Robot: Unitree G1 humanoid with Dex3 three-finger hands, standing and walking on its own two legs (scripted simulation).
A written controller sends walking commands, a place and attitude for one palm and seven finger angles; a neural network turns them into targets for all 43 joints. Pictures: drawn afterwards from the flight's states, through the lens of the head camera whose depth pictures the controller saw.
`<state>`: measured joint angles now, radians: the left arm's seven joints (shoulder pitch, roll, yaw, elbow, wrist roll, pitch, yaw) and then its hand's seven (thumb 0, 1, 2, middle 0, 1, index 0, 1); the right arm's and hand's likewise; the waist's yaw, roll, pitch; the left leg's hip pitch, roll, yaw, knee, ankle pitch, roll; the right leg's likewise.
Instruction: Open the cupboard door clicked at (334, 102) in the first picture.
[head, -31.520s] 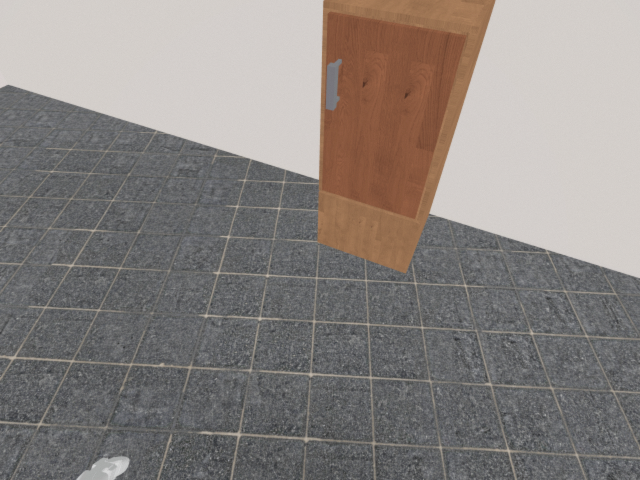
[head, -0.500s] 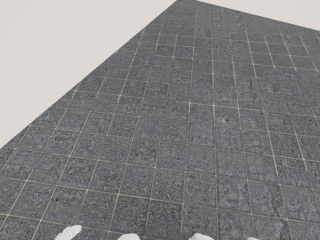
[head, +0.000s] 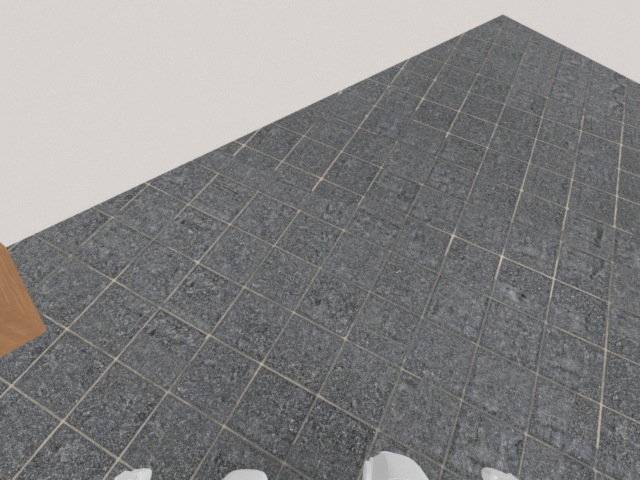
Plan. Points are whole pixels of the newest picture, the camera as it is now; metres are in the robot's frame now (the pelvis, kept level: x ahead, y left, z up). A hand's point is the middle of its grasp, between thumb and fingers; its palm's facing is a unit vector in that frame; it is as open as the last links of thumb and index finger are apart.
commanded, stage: turn to face it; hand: left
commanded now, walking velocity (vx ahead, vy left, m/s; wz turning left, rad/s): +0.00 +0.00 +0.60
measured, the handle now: out of the picture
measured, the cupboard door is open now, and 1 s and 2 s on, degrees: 15 15 15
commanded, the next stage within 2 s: take the last steps up to it in 1.54 s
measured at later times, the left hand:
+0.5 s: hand out of the picture +0.02 +0.17 -0.17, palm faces +0.32 -0.93 -0.20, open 7.4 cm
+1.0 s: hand out of the picture +0.01 +0.19 -0.15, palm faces +0.54 -0.79 -0.29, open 7.4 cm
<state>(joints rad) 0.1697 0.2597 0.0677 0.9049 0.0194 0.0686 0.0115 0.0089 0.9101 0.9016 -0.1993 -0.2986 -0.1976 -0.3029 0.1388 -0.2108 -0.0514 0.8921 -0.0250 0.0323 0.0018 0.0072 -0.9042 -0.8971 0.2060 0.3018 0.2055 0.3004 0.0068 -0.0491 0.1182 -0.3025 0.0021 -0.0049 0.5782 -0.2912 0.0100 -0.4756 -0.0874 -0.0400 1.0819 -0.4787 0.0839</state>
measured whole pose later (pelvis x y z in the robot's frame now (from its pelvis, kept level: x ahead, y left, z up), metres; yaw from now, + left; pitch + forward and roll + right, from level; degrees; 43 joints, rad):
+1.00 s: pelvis +0.03 -0.06 +0.00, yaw +35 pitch +1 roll +0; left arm 0.12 0.24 0.05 0.85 0.02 0.02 0.02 0.00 0.91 0.90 -0.20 -0.30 -0.20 -0.30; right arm 0.20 -0.24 -0.09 0.94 -0.02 0.07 0.01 0.01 -0.90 -0.90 0.21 0.30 0.21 0.30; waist -0.02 0.03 0.09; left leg -0.44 -0.06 -0.11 0.81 -0.44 -0.02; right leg -0.26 -0.03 -0.02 0.55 -0.32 0.01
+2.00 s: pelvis +0.04 +0.00 +0.01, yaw +60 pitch +0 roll +1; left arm 0.36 0.19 0.06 1.04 0.03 -0.03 -0.01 0.00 0.91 0.90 -0.20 -0.30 -0.20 -0.30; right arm 0.16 -0.22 -0.06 0.99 -0.02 0.04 0.04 0.01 -0.91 -0.90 0.20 0.30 0.20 0.30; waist 0.05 -0.07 0.06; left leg -0.36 0.02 0.09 0.63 -0.35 -0.02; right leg -0.08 -0.15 -0.16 0.45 -0.35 0.07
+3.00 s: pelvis +0.11 +0.33 -0.01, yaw +61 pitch -1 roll +0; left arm 0.38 0.19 0.05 1.11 0.02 -0.01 0.00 0.00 0.92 0.90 -0.20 -0.30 -0.20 -0.30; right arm 0.15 -0.18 -0.04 0.98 -0.04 -0.05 0.01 0.01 -0.91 -0.90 0.20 0.30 0.20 0.30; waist 0.05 -0.04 0.05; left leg -0.37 0.03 0.10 0.58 -0.18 0.03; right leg -0.23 -0.09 -0.08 0.82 -0.51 -0.01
